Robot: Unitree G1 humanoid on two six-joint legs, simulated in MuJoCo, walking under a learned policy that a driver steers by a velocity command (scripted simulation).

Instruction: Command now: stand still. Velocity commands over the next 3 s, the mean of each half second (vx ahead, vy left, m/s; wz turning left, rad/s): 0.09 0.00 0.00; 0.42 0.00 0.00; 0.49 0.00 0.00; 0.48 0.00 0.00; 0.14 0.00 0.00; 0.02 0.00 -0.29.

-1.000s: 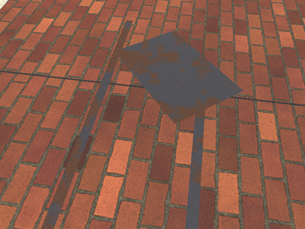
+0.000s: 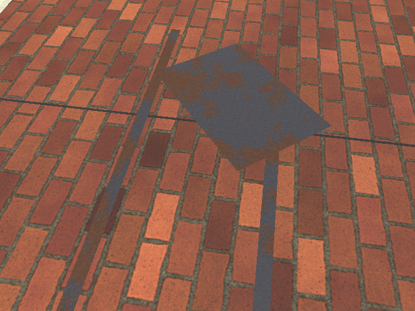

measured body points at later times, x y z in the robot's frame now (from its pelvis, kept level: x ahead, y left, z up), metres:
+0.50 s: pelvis +0.02 +0.00 -0.01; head +0.02 +0.00 +0.44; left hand -0.03 +0.22 -0.16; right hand -0.03 -0.22 -0.16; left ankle -0.02 +0.12 -0.73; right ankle -0.02 -0.12 -0.73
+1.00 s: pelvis +0.22 +0.05 +0.00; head +0.25 +0.06 +0.44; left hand +0.44 +0.26 -0.10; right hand +0.10 -0.18 -0.13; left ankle +0.04 +0.12 -0.74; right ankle +0.42 -0.08 -0.69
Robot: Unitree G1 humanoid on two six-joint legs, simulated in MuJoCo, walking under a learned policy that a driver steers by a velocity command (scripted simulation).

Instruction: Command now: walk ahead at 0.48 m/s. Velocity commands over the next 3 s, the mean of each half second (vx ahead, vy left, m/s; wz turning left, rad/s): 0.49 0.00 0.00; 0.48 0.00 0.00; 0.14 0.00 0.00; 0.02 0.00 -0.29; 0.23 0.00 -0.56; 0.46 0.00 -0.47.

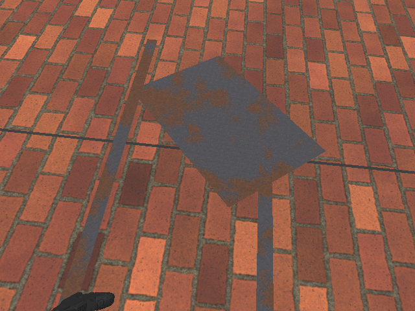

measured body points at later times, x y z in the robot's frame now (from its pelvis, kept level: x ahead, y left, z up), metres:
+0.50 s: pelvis +0.28 +0.00 +0.01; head +0.30 +0.00 +0.46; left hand +0.26 +0.26 -0.13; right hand +0.45 -0.24 -0.09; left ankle +0.46 +0.17 -0.68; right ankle +0.22 -0.09 -0.73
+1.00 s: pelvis +0.54 +0.07 +0.02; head +0.56 +0.08 +0.47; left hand +0.70 +0.32 -0.10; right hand +0.53 -0.19 -0.12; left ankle +0.49 +0.15 -0.73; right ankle +0.71 -0.11 -0.67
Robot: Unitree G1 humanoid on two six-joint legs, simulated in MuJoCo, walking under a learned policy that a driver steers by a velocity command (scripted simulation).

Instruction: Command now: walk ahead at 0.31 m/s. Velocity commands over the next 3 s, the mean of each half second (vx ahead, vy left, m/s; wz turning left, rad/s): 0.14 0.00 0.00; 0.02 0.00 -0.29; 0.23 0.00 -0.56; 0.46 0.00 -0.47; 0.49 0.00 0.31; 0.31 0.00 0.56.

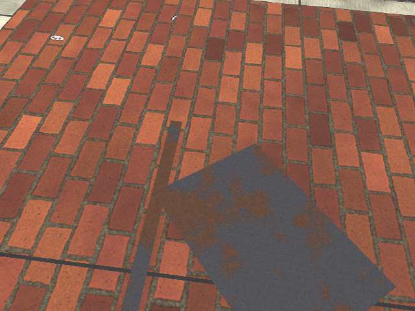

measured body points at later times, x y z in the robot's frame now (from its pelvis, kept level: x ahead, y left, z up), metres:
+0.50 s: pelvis +0.13 -0.03 -0.02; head +0.14 -0.02 +0.43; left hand +0.24 +0.21 -0.16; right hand +0.18 -0.29 -0.16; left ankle +0.14 +0.11 -0.75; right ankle +0.21 -0.13 -0.75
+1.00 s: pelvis +0.17 -0.04 -0.02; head +0.21 -0.07 +0.43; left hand +0.33 +0.21 -0.13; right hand +0.24 -0.34 -0.15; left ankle +0.14 +0.11 -0.66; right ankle +0.19 -0.12 -0.75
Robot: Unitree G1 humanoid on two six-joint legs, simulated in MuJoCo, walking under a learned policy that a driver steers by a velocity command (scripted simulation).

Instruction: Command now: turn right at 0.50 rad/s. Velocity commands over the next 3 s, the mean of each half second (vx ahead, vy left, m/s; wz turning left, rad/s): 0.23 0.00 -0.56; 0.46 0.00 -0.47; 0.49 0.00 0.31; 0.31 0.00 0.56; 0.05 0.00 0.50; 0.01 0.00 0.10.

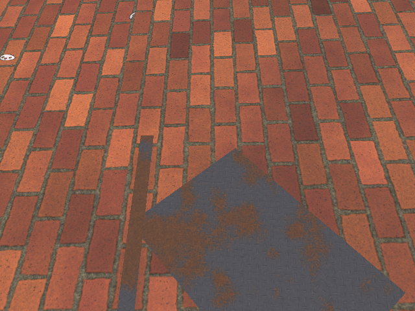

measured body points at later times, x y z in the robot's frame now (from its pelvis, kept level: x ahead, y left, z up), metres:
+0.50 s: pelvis +0.07 +0.02 +0.01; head +0.09 +0.04 +0.46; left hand +0.30 +0.25 -0.10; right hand +0.05 -0.27 -0.10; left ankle +0.06 +0.15 -0.73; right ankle +0.08 -0.13 -0.65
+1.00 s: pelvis +0.26 -0.16 +0.01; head +0.29 -0.18 +0.46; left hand +0.50 +0.01 -0.10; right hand +0.22 -0.46 -0.10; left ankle +0.36 -0.02 -0.64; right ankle +0.24 -0.23 -0.73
